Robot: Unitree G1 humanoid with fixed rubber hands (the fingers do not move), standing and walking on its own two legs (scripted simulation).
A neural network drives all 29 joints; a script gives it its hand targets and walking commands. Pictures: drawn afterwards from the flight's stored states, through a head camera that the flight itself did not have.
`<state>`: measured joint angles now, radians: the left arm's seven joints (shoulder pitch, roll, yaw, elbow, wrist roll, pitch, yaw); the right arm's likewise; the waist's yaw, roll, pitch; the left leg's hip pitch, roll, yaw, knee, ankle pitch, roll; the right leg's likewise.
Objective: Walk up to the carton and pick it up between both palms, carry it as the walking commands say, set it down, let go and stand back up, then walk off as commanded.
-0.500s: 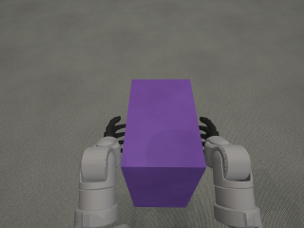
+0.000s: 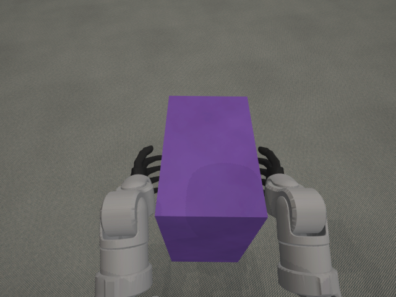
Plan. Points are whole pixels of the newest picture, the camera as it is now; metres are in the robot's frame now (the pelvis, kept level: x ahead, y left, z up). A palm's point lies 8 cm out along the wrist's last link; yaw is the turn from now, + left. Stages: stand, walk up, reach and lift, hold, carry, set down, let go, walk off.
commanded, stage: carry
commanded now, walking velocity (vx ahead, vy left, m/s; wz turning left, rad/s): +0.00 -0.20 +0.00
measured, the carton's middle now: (206, 185) +0.34 +0.01 +0.01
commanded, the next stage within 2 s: none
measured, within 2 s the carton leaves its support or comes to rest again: neither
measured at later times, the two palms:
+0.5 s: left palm (163, 218) +0.24 +0.08 +0.08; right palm (307, 211) +0.25 -0.16 +0.08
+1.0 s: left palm (165, 247) +0.19 +0.08 +0.08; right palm (323, 242) +0.20 -0.17 +0.08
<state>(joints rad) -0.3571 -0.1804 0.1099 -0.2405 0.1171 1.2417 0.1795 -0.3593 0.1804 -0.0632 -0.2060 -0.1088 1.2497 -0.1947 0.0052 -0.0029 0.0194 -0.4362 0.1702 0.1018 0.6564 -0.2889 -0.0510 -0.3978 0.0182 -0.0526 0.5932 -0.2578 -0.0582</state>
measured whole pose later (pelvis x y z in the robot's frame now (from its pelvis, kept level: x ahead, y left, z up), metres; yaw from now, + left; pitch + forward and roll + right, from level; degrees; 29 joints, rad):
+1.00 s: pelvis -0.10 -0.06 +0.00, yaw +2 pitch +0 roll +0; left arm -0.35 -0.18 0.12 -0.17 0.12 1.25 0.17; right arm -0.36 0.18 -0.07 -0.15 -0.11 1.28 -0.20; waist 0.00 0.00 0.02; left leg -0.38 0.10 0.12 0.59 -0.21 -0.02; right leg -0.39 0.01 -0.06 0.56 -0.18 -0.05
